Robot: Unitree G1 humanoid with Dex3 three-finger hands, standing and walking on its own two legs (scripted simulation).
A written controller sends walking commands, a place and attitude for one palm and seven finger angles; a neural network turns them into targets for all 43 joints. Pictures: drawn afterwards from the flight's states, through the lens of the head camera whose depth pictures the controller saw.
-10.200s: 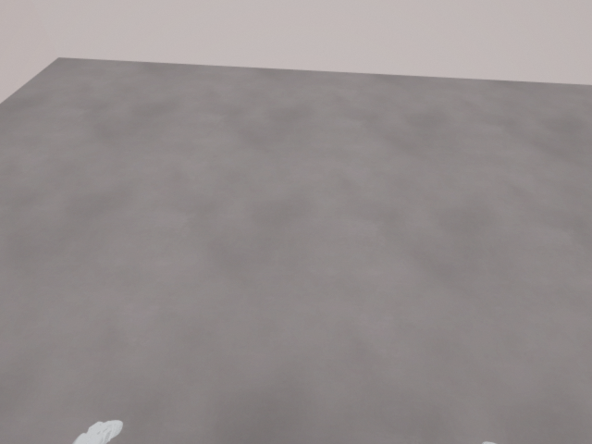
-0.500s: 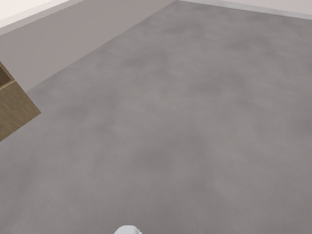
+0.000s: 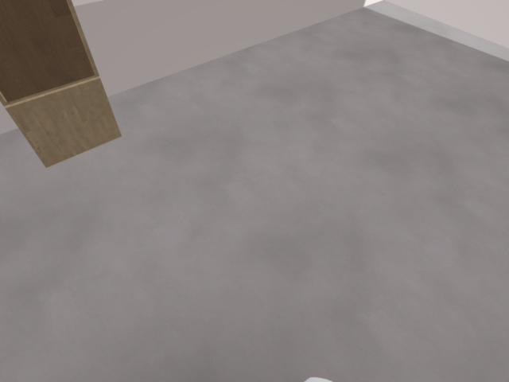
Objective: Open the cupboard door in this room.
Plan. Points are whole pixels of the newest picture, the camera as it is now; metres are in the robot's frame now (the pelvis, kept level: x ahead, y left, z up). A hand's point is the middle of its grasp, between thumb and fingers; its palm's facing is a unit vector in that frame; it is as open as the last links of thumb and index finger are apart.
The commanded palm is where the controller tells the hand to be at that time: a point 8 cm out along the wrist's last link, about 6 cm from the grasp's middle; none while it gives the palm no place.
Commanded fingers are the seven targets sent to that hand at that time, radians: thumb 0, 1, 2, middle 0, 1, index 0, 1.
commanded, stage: turn or walk to find it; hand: left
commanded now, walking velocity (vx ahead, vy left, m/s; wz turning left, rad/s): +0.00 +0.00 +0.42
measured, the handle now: out of the picture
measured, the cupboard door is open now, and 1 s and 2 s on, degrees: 0 0 0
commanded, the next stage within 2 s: stand and wait in 0.42 s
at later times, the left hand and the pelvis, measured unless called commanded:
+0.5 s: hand out of the picture +0.00 +0.14 -0.15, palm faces +0.24 -0.93 -0.27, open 7.4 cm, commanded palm none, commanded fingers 0.00 0.90 0.90 -0.20 -0.30 -0.20 -0.30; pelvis -0.03 -0.06 +0.00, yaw +13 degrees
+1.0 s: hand out of the picture -0.12 +0.15 -0.18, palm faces +0.30 -0.93 -0.21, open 7.4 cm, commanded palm none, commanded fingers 0.00 0.90 0.90 -0.20 -0.30 -0.20 -0.30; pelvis -0.07 -0.02 -0.01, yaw +14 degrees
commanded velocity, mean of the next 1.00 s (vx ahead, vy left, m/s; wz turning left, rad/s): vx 0.00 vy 0.00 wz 0.17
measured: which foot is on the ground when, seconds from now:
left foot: down 0.00-0.22, up 0.24-0.66, down 0.68-1.00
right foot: up 0.00-0.18, down 0.20-0.70, up 0.72-0.96, down 0.98-1.00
